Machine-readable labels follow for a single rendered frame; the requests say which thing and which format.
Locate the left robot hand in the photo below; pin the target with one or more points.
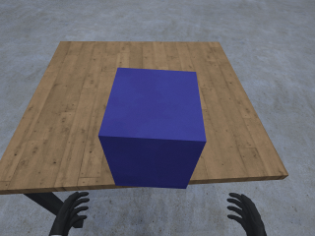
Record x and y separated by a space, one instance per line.
65 219

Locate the table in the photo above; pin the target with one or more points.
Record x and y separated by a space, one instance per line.
56 147

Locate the right robot hand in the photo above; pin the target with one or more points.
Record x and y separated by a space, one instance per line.
251 219

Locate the carton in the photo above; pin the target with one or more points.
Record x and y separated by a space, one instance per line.
152 132

